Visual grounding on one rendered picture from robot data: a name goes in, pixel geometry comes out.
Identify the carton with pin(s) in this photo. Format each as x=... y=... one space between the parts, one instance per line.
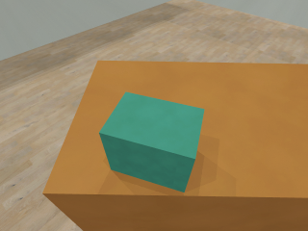
x=153 y=139

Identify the pedestal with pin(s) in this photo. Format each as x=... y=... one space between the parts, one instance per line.
x=251 y=166

